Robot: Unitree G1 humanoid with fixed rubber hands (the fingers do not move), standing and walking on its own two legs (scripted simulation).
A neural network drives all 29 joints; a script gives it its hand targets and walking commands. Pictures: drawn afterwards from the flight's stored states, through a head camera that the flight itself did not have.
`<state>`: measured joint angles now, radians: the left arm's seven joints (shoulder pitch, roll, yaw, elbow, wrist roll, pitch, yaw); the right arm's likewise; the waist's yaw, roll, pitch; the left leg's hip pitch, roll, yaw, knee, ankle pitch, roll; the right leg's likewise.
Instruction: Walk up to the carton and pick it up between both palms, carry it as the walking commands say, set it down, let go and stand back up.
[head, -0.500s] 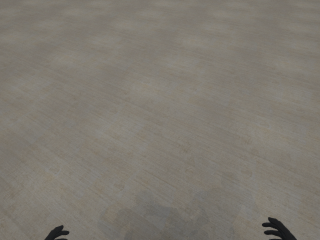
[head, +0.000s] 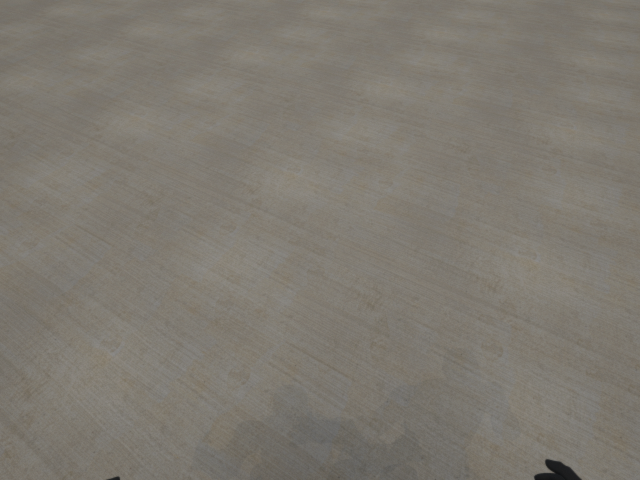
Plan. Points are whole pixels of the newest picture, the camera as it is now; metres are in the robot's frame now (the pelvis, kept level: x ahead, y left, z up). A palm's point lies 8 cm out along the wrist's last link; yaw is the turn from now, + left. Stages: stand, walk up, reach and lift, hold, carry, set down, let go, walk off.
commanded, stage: stand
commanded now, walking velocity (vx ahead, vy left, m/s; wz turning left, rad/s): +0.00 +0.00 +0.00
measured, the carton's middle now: out of the picture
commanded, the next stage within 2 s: walk up in 0.12 s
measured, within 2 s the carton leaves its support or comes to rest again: neither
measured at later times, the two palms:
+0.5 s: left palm out of the picture +0.08 +0.30 -0.12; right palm out of the picture +0.11 -0.29 -0.13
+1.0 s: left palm out of the picture -0.12 +0.22 -0.11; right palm (497, 445) +0.20 -0.23 -0.11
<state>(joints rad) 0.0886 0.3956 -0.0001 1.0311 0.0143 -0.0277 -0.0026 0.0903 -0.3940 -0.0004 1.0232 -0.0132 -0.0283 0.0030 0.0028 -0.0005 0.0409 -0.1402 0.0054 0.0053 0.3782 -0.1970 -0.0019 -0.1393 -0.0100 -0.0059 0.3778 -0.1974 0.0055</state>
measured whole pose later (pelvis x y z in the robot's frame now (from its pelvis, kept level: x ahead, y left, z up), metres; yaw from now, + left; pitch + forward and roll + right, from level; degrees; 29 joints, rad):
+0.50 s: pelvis -0.02 -0.01 -0.02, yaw +7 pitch -1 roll +1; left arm 0.10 0.35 0.05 0.87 0.01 0.05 0.03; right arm 0.16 -0.34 -0.06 0.87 -0.03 0.05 0.02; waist -0.01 0.00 0.10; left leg -0.32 -0.05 -0.09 0.61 -0.27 0.00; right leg -0.36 -0.02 -0.01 0.84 -0.49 0.03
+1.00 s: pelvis -0.05 -0.05 -0.01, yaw +24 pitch +1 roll +2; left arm 0.30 0.29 0.08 0.79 0.04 0.02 0.03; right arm 0.07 -0.29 -0.04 0.81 -0.01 0.08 0.04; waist 0.05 -0.02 0.05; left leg -0.28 0.00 0.06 0.67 -0.40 -0.06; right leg -0.29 -0.11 -0.20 0.53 -0.26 -0.02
